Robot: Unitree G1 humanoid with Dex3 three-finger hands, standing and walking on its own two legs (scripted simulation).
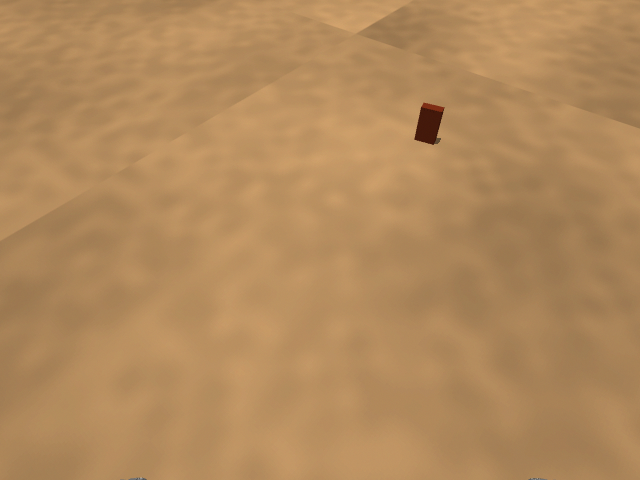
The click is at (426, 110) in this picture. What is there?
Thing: carton on end
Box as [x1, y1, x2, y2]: [414, 103, 444, 144]
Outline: 423,103 420,110 414,139 433,144 444,107
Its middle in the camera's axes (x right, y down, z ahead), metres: +0.56 -0.59 +1.95
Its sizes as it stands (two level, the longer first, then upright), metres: 0.104 0.045 0.192
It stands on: the floor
